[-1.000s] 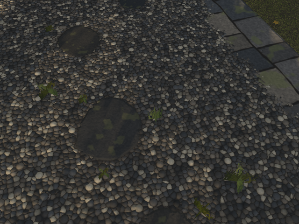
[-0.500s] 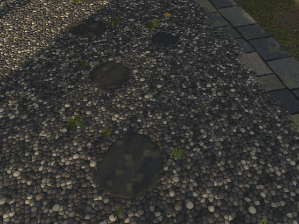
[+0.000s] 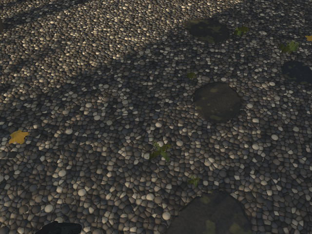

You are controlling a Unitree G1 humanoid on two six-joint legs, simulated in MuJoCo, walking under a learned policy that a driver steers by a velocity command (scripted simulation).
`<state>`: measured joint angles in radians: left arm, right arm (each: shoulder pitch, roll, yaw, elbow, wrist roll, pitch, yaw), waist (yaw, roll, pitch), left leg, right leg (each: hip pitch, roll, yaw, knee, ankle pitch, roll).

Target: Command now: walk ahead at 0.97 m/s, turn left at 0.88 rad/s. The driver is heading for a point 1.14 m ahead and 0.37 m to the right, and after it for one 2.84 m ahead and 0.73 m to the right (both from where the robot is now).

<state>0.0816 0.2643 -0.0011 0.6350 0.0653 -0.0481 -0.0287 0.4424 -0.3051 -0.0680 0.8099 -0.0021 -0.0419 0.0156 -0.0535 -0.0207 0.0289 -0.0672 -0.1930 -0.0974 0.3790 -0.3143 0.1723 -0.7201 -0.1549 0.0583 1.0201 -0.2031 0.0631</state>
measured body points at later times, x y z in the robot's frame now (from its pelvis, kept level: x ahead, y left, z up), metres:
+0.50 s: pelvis +0.50 -0.02 +0.01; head +0.52 -0.01 +0.45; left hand +0.42 +0.26 -0.12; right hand +0.76 -0.23 -0.04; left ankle +0.70 +0.13 -0.68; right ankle +0.40 -0.10 -0.73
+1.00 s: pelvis +0.97 -0.08 -0.03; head +1.00 -0.10 +0.42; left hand +1.33 -0.04 -0.07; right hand +0.75 -0.27 -0.15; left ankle +0.80 +0.13 -0.72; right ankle +1.11 -0.21 -0.71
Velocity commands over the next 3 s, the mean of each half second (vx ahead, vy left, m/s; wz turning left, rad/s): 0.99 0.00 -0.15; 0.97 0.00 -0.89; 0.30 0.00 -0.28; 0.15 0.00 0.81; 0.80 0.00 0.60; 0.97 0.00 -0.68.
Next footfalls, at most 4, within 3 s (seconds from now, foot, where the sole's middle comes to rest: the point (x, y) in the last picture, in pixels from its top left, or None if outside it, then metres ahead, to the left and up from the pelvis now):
0.20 right None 0.44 -0.10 -0.77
0.62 left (126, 160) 0.83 0.11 -0.77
1.02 right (187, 108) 1.15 -0.22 -0.77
1.44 left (186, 73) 1.44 -0.25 -0.77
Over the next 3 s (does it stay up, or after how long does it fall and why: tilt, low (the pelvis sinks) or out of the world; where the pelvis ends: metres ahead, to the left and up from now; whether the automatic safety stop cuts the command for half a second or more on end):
stays up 2.01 -0.23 -0.03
